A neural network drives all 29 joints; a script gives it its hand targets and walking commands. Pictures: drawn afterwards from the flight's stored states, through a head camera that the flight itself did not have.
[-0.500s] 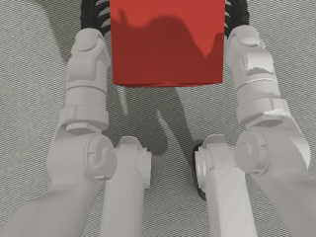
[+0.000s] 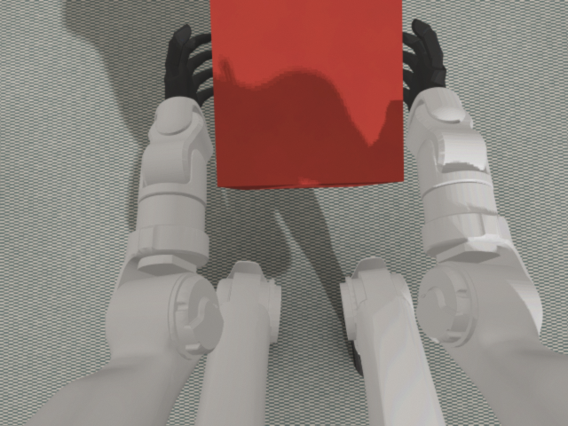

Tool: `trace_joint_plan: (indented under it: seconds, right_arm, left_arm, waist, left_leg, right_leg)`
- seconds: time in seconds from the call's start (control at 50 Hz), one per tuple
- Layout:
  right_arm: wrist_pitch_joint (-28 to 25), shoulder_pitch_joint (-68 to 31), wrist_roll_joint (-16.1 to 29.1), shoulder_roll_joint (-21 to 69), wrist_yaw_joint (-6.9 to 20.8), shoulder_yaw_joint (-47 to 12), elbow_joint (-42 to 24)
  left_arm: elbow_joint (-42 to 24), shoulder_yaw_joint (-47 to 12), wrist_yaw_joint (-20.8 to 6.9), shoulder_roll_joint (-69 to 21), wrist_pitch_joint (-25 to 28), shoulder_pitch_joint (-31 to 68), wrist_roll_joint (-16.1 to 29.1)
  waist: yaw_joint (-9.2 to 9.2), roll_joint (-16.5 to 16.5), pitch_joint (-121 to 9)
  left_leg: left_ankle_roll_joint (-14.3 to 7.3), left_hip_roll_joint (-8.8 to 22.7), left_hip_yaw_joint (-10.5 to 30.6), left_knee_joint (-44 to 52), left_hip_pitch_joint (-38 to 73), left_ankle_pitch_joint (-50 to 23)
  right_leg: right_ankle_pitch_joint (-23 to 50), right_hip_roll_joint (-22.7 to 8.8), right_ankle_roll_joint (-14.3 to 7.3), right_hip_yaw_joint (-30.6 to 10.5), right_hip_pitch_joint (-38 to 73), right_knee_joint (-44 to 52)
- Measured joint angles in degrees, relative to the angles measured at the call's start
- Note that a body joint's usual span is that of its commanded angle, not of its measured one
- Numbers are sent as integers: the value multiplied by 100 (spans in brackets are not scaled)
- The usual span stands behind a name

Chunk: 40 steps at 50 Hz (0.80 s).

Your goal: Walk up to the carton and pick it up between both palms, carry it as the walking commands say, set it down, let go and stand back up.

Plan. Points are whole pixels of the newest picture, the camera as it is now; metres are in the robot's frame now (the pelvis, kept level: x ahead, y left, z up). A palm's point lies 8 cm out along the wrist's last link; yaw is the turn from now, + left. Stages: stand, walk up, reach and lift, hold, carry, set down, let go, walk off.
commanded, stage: reach and lift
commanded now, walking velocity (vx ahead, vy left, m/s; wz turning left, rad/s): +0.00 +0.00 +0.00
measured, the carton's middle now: (301, 112) +0.52 +0.01 -0.16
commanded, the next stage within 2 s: none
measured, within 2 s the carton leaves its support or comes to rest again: neither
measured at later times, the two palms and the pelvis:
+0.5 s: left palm (145, 79) +0.50 +0.16 +0.00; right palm (444, 82) +0.50 -0.13 -0.02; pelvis +0.00 +0.00 +0.06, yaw +0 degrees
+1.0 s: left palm (104, 71) +0.47 +0.16 +0.07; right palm (491, 54) +0.48 -0.13 +0.06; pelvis +0.02 +0.00 +0.12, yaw +1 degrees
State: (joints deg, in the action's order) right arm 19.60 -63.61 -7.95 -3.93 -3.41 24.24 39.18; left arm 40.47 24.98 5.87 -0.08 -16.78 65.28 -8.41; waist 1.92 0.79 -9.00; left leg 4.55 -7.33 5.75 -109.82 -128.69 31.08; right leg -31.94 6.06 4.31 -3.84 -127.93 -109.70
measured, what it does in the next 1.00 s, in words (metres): rises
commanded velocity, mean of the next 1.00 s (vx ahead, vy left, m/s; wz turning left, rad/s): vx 0.00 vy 0.00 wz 0.00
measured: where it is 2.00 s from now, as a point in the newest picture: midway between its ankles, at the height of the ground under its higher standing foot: (305, 345)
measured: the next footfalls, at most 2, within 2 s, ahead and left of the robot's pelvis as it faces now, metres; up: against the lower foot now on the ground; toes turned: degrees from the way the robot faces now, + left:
none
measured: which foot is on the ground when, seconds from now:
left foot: down 0.00-1.00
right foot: down 0.00-1.00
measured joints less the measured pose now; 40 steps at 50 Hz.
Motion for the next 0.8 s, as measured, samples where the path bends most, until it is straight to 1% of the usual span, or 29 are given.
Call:
trace_joint_plan:
  seconds: [0.06,0.1,0.16,0.24,0.32,0.38,0.48,0.52,0.62,0.68,0.74,0.8]
  right_arm:
    - [12,-77,-121,78,-17,40,98]
    - [18,-153,-277,123,15,178,273]
    - [28,-92,-517,188,79,311,356]
    - [58,12,-568,265,90,392,312]
    - [97,117,-487,280,56,245,87]
    - [129,194,-466,348,9,199,-5]
    - [84,378,-524,454,4,333,15]
    - [57,489,-494,448,12,316,-52]
    - [77,583,-605,474,125,460,99]
    - [68,761,-460,478,126,356,-55]
    - [-10,879,-454,517,114,328,2]
    - [-42,1078,-354,538,103,260,-158]
  left_arm:
    - [-15,78,-67,30,-21,-53,-107]
    - [76,191,-127,31,-97,-3,-278]
    - [142,360,-176,-53,-156,-27,-447]
    - [126,459,-232,-114,-212,-73,-598]
    - [-17,431,-235,-132,-177,-173,-427]
    - [-92,400,-256,-98,-206,-266,-285]
    - [-71,316,-242,-107,-335,-315,-367]
    - [-45,283,-231,-143,-293,-351,-370]
    - [34,325,-219,-263,-227,-574,-601]
    - [-141,211,-194,-327,-196,-778,-555]
    - [-181,160,-174,-327,-207,-917,-456]
    - [-274,35,-135,-347,-203,-1039,-300]
  waist:
    - [-19,-57,-96]
    - [-15,-62,-135]
    - [7,-88,-217]
    - [75,-70,-179]
    - [137,6,-203]
    - [120,17,-268]
    - [49,-55,-369]
    - [26,-90,-412]
    - [-47,-91,-540]
    - [-13,-105,-585]
    - [3,-107,-643]
    - [28,-111,-676]
  left_leg:
    - [16,43,0,120,149,-25]
    - [20,42,2,221,246,-61]
    - [18,42,-23,377,377,-109]
    - [5,37,-30,582,565,-176]
    - [-15,16,-41,735,662,-235]
    - [-37,25,-51,821,777,-224]
    - [-65,18,-49,1021,1048,-206]
    - [-60,13,-17,1084,1148,-197]
    - [-69,-13,51,1258,1377,-188]
    - [-84,-8,58,1354,1517,-180]
    - [-94,-14,52,1469,1679,-178]
    - [-91,-25,68,1591,1871,-183]
  right_leg:
    - [69,56,-15,-21,113,118]
    - [110,65,-27,-35,200,209]
    - [154,75,-34,-83,310,333]
    - [222,86,-32,-122,490,526]
    - [266,78,-1,-161,599,677]
    - [258,94,19,-190,719,776]
    - [239,88,17,-219,996,978]
    - [230,84,6,-199,1104,1054]
    - [214,63,-11,-165,1360,1263]
    - [214,69,-7,-175,1501,1369]
    - [206,63,-6,-201,1661,1473]
    - [204,55,-20,-206,1853,1588]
